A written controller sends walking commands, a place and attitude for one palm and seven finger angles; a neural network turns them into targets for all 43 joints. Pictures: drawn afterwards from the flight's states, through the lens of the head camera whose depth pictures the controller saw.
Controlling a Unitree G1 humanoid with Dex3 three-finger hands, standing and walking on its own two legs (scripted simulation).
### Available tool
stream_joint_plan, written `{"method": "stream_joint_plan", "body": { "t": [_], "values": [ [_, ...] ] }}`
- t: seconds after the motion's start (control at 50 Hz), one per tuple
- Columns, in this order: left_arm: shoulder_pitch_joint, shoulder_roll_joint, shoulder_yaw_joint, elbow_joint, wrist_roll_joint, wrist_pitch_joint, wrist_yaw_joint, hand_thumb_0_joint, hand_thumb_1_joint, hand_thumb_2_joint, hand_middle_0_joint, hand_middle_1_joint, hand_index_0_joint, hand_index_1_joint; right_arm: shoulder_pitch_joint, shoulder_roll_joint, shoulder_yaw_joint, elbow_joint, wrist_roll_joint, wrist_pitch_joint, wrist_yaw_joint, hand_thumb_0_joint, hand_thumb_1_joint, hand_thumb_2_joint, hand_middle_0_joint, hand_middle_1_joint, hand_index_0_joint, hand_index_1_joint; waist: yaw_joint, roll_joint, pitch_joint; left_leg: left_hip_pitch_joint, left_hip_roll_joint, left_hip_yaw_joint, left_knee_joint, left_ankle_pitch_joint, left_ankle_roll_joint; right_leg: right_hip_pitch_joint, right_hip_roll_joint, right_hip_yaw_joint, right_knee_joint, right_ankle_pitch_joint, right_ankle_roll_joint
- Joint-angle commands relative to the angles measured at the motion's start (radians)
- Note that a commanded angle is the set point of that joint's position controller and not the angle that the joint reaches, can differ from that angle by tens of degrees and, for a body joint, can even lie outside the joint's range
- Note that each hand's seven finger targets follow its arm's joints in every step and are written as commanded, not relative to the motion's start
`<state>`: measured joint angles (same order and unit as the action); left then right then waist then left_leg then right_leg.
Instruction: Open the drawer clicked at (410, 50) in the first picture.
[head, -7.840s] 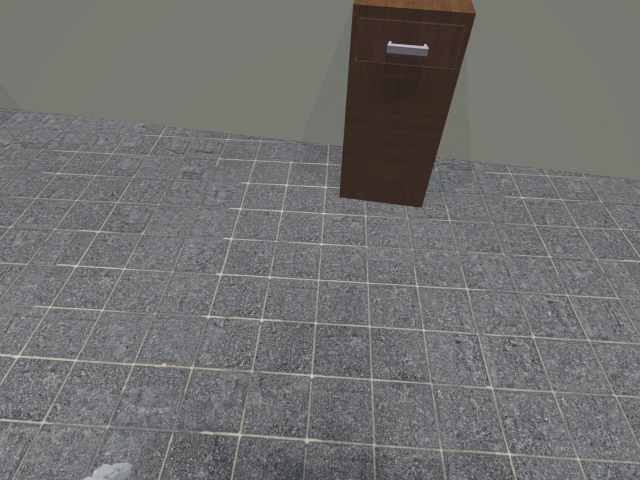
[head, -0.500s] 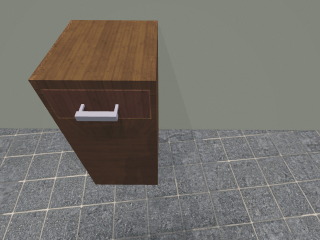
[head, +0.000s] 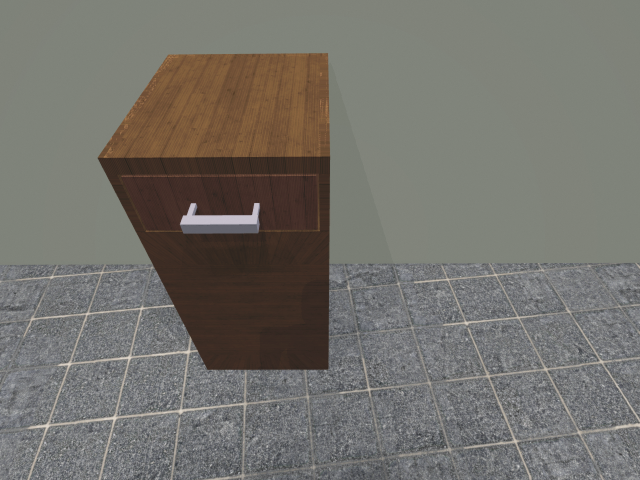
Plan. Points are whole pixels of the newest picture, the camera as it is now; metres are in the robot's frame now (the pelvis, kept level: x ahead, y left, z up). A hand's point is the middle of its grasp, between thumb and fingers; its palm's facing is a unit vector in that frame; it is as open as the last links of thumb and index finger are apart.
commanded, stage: look again from close up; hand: left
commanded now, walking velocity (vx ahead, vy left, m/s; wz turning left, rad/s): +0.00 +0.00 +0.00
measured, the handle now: (222, 216) +0.56 +0.23 -0.03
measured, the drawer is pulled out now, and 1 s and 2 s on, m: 0.00 0.00 0.00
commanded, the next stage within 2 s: shuffle to correct the standing spot in 0.10 s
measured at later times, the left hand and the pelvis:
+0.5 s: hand out of the picture +0.04 +0.15 -0.18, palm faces +0.05 -0.99 -0.15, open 7.3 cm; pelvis +0.06 -0.01 +0.00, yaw +0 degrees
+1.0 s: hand out of the picture +0.09 +0.16 -0.16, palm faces +0.02 -0.97 -0.23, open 7.3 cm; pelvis +0.03 -0.03 +0.00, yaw -1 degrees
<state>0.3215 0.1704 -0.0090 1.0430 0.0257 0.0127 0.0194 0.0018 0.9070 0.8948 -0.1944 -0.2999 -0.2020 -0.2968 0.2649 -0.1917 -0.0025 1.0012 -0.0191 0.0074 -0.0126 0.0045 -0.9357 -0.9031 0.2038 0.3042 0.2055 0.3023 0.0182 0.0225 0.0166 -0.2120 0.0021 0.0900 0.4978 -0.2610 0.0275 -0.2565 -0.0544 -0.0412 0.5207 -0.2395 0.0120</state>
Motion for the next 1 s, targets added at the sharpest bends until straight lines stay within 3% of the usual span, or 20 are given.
{"method": "stream_joint_plan", "body": {
  "t": [0.0,0.06,0.18,0.22,0.28,0.34,0.36,0.38,0.4,0.42,0.44,0.48,0.54,0.58,0.66,0.74,0.82,0.98],
  "values": [
    [0.026,0.097,0.013,-0.035,-0.006,-0.022,0.003,0.0,0.9,0.9,-0.2,-0.3,-0.2,-0.3,0.039,-0.112,-0.015,-0.033,-0.001,-0.02,0.001,0.0,-0.9,-0.9,0.2,0.3,0.2,0.3,-0.014,-0.032,0.066,-0.108,0.108,-0.157,-0.214,-0.242,0.03,-0.019,-0.027,0.077,-0.123,-0.161,-0.036],
    [0.031,0.096,0.012,-0.023,-0.008,-0.025,0.002,0.0,0.9,0.9,-0.2,-0.3,-0.2,-0.3,0.06,-0.1,-0.01,-0.01,0.0,-0.02,0.0,0.0,-0.9,-0.9,0.2,0.3,0.2,0.3,-0.019,-0.027,0.07,-0.096,0.099,-0.145,-0.198,-0.213,0.025,-0.035,-0.033,0.093,-0.141,-0.18,-0.04],
    [0.041,0.084,0.008,0.011,-0.015,-0.04,0.005,0.0,0.9,0.9,-0.2,-0.3,-0.2,-0.3,0.101,-0.064,0.003,0.043,0.006,-0.033,-0.005,0.0,-0.9,-0.9,0.2,0.3,0.2,0.3,-0.022,-0.037,0.042,-0.043,0.093,-0.111,-0.145,-0.022,0.016,-0.004,-0.05,0.1,-0.137,-0.038,-0.049],
    [0.057,0.086,0.014,0.024,-0.011,-0.043,0.003,0.0,0.9,0.9,-0.2,-0.3,-0.2,-0.3,0.12,-0.066,0.003,0.061,0.003,-0.037,-0.005,0.0,-0.9,-0.9,0.2,0.3,0.2,0.3,-0.017,-0.045,0.022,-0.04,0.087,-0.096,-0.119,-0.077,0.018,0.019,-0.05,0.098,-0.119,-0.106,-0.059],
    [0.067,0.096,0.024,0.029,-0.006,-0.041,-0.002,0.0,0.9,0.9,-0.2,-0.3,-0.2,-0.3,0.125,-0.054,0.003,0.069,-0.002,-0.033,0.0,0.0,-0.9,-0.9,0.2,0.3,0.2,0.3,-0.007,-0.071,0.085,-0.111,0.064,-0.068,-0.075,-0.174,0.017,0.005,-0.065,0.137,-0.145,-0.256,-0.081],
    [0.102,0.119,0.04,0.035,-0.008,-0.04,0.001,0.0,0.9,0.9,-0.2,-0.3,-0.2,-0.3,0.118,-0.024,0.005,0.063,-0.002,-0.029,0.002,0.0,-0.9,-0.9,0.2,0.3,0.2,0.3,0.002,-0.155,0.13,-0.187,0.021,-0.022,0.043,-0.153,0.007,0.018,-0.132,0.224,-0.225,-0.333,-0.121],
    [0.093,0.111,0.04,0.033,-0.01,-0.04,0.004,0.0,0.9,0.9,-0.2,-0.3,-0.2,-0.3,0.118,-0.016,0.007,0.063,-0.002,-0.03,0.0,0.0,-0.9,-0.9,0.2,0.3,0.2,0.3,-0.006,-0.148,0.141,-0.156,0.026,-0.021,0.049,-0.103,0.004,-0.014,-0.149,0.229,-0.233,-0.256,-0.126],
    [0.068,0.101,0.037,0.029,-0.011,-0.042,0.006,0.0,0.9,0.9,-0.2,-0.3,-0.2,-0.3,0.13,-0.006,0.01,0.072,0.001,-0.031,-0.002,0.0,-0.9,-0.9,0.2,0.3,0.2,0.3,-0.023,-0.12,0.137,-0.097,0.039,-0.032,0.018,-0.039,0.0,-0.049,-0.142,0.19,-0.208,-0.131,-0.119],
    [0.043,0.086,0.033,0.024,-0.013,-0.046,0.008,0.0,0.9,0.9,-0.2,-0.3,-0.2,-0.3,0.151,-0.004,0.012,0.083,0.003,-0.036,-0.006,0.0,-0.9,-0.9,0.2,0.3,0.2,0.3,-0.035,-0.073,0.126,-0.043,0.057,-0.059,-0.032,0.076,0.0,-0.058,-0.102,0.131,-0.138,0.035,-0.1],
    [0.034,0.071,0.032,0.019,-0.014,-0.047,0.011,0.0,0.9,0.9,-0.2,-0.3,-0.2,-0.3,0.169,-0.021,0.011,0.096,0.004,-0.045,-0.011,0.0,-0.9,-0.9,0.2,0.3,0.2,0.3,-0.031,0.0,0.089,-0.002,0.092,-0.088,-0.051,0.265,0.006,-0.024,-0.061,0.072,-0.049,0.209,-0.074],
    [0.039,0.06,0.031,0.019,-0.016,-0.045,0.017,0.0,0.9,0.9,-0.2,-0.3,-0.2,-0.3,0.174,-0.031,0.006,0.106,0.008,-0.05,-0.018,0.0,-0.9,-0.9,0.2,0.3,0.2,0.3,-0.019,0.047,0.059,0.018,0.121,-0.098,-0.038,0.453,0.013,0.011,-0.048,0.046,-0.017,0.272,-0.056],
    [0.054,0.063,0.033,0.022,-0.021,-0.04,0.027,0.0,0.9,0.9,-0.2,-0.3,-0.2,-0.3,0.166,-0.048,0.001,0.101,0.012,-0.049,-0.031,0.0,-0.9,-0.9,0.2,0.3,0.2,0.3,-0.014,0.089,-0.007,0.089,0.145,-0.094,-0.014,0.731,0.021,0.048,-0.045,0.031,0.023,0.327,-0.043],
    [0.044,0.07,0.039,0.009,-0.021,-0.03,0.034,0.0,0.9,0.9,-0.2,-0.3,-0.2,-0.3,0.157,-0.069,-0.016,0.081,0.015,-0.039,-0.041,0.0,-0.9,-0.9,0.2,0.3,0.2,0.3,-0.018,0.085,-0.037,0.144,0.165,-0.092,-0.003,0.902,0.028,0.033,-0.035,0.018,0.059,0.344,-0.035],
    [0.035,0.077,0.046,-0.005,-0.02,-0.026,0.035,0.0,0.9,0.9,-0.2,-0.3,-0.2,-0.3,0.145,-0.085,-0.028,0.065,0.014,-0.03,-0.044,0.0,-0.9,-0.9,0.2,0.3,0.2,0.3,-0.02,0.071,-0.062,0.172,0.174,-0.089,0.009,0.937,0.033,0.025,-0.03,0.014,0.08,0.347,-0.033],
    [0.011,0.078,0.055,-0.027,-0.014,-0.017,0.031,0.0,0.9,0.9,-0.2,-0.3,-0.2,-0.3,0.1,-0.088,-0.041,0.043,0.006,-0.017,-0.044,0.0,-0.9,-0.9,0.2,0.3,0.2,0.3,-0.014,0.013,-0.049,0.135,0.173,-0.085,0.0,0.762,0.036,0.016,-0.032,0.032,0.091,0.354,-0.033],
    [0.005,0.087,0.053,-0.038,-0.009,-0.015,0.026,0.0,0.9,0.9,-0.2,-0.3,-0.2,-0.3,0.064,-0.059,-0.036,0.026,0.003,-0.014,-0.037,0.0,-0.9,-0.9,0.2,0.3,0.2,0.3,-0.013,-0.047,-0.042,0.044,0.13,-0.073,-0.011,0.444,0.015,0.057,-0.062,0.086,0.053,0.427,-0.054],
    [-0.017,0.113,0.047,-0.044,-0.008,-0.018,0.022,0.0,0.9,0.9,-0.2,-0.3,-0.2,-0.3,0.046,-0.046,-0.028,0.026,0.004,-0.016,-0.025,0.0,-0.9,-0.9,0.2,0.3,0.2,0.3,-0.018,-0.078,-0.053,0.027,0.099,-0.062,-0.025,0.269,-0.002,0.068,-0.088,0.11,0.002,0.407,-0.062],
    [-0.047,0.103,0.027,-0.033,-0.012,-0.023,0.012,0.0,0.9,0.9,-0.2,-0.3,-0.2,-0.3,0.025,-0.047,-0.008,0.056,0.003,-0.016,-0.012,0.0,-0.9,-0.9,0.2,0.3,0.2,0.3,-0.018,-0.065,0.077,-0.006,0.089,-0.082,-0.128,0.035,-0.007,-0.019,-0.058,0.121,-0.162,0.002,-0.048]
  ]
}}
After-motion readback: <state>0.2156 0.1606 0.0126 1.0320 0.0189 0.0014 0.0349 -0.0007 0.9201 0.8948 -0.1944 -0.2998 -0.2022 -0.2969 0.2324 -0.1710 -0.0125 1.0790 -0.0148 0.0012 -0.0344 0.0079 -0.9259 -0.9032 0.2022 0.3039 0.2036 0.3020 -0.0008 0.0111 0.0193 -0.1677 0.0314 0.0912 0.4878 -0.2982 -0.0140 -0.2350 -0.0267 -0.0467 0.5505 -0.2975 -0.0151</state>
